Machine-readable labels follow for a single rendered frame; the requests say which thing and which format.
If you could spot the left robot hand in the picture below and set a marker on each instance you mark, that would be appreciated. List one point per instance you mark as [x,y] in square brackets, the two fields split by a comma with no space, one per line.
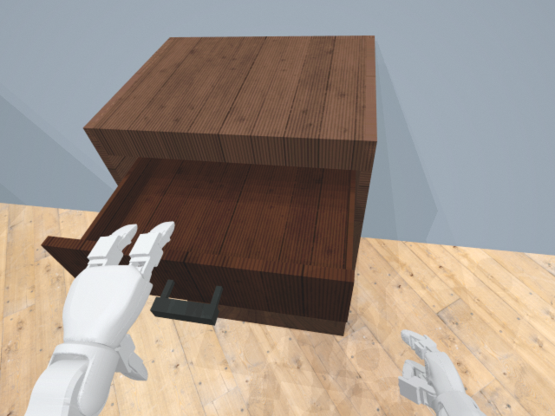
[105,299]

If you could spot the robot left forearm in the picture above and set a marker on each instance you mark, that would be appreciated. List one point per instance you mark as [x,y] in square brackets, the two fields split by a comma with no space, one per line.
[76,382]

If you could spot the robot right forearm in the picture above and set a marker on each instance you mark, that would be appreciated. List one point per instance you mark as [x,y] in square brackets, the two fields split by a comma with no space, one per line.
[455,403]

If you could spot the cabinet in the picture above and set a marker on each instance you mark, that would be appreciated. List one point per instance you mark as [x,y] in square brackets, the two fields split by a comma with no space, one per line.
[306,101]

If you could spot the handle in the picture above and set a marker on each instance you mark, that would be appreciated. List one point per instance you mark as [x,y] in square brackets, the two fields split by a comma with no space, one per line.
[186,311]

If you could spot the right robot hand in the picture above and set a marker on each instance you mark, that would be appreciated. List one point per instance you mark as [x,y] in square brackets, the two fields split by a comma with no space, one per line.
[423,385]

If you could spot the drawer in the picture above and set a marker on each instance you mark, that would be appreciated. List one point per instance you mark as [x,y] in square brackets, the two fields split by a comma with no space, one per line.
[276,238]

